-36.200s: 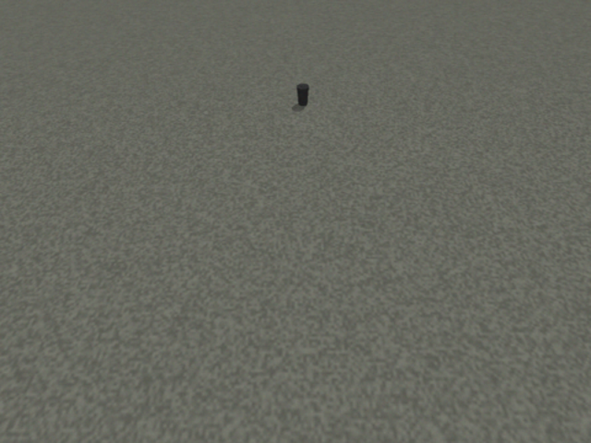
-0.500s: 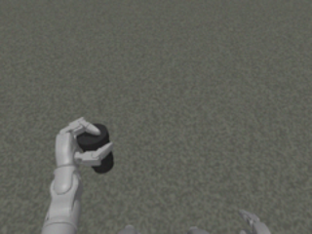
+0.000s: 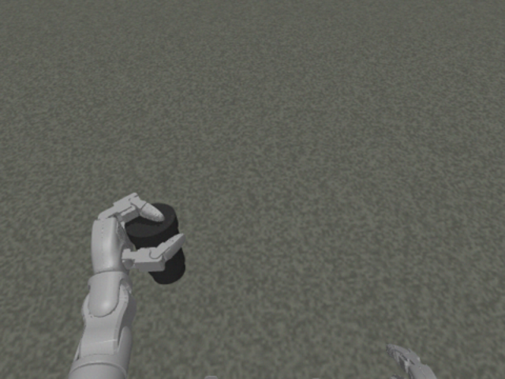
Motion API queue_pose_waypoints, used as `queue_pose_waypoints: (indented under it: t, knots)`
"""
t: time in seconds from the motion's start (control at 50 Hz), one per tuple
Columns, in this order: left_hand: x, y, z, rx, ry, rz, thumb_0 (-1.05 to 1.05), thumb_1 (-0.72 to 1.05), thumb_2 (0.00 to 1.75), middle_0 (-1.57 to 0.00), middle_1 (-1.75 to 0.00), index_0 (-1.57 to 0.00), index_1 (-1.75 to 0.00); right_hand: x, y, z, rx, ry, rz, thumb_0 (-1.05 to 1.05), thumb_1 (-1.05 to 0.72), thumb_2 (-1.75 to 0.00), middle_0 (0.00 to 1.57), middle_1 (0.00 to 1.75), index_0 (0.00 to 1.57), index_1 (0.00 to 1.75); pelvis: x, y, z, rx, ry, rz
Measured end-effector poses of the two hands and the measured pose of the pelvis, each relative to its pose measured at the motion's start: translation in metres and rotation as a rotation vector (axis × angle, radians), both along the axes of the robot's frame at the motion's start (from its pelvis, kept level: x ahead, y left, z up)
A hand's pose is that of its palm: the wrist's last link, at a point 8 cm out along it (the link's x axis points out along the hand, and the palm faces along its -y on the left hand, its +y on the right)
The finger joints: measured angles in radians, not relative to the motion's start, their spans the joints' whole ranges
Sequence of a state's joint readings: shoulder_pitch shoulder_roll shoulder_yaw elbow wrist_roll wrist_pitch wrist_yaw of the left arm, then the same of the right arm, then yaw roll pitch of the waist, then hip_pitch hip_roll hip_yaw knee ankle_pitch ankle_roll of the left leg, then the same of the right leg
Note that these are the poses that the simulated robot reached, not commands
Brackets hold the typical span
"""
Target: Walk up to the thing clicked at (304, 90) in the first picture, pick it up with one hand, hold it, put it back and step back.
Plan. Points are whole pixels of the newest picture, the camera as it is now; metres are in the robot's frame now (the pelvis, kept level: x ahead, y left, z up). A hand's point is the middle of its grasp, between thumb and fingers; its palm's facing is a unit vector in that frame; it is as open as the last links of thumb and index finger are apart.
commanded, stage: hold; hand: left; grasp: from the side
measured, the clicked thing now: (160, 246) +0.34 +0.17 +0.00
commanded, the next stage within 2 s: crouch in 1.96 s
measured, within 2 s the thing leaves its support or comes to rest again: neither
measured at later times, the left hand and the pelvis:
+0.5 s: hand (150, 238) +0.32 +0.17 +0.05, palm faces +0.16 -0.99 -0.01, open 6.8 cm; pelvis +0.00 +0.00 +0.01, yaw +0 degrees
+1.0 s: hand (149, 246) +0.31 +0.17 +0.05, palm faces +0.16 -0.99 -0.01, open 6.8 cm; pelvis -0.01 +0.00 +0.00, yaw +0 degrees
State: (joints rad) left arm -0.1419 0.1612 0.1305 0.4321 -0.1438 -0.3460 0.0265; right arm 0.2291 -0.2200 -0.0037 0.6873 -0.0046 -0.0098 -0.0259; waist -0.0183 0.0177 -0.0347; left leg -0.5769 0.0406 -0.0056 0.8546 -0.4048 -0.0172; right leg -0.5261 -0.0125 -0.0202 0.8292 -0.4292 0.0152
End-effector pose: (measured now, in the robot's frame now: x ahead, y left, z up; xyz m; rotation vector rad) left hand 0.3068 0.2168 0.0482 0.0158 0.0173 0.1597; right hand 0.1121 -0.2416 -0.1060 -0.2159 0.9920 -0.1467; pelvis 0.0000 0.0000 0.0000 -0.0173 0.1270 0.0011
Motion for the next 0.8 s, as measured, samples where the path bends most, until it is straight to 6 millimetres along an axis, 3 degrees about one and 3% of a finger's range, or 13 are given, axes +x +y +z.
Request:
queue_pose_waypoints:
  t: [0.8]
  knots:
    - [-0.016, 0.0, 0.009, 0.004, -0.014, 0.002, 0.11, -0.16, 0.89, -0.69, -0.98, -1.11, -1.18, 0.0, 0.0, 0.007, 0.012, -0.035, 0.01, 0.01, -0.92, -0.9, 0.2, 0.3, 0.2, 0.3, -0.006, -0.001, 0.005, 0.003, -0.036, 0.001]
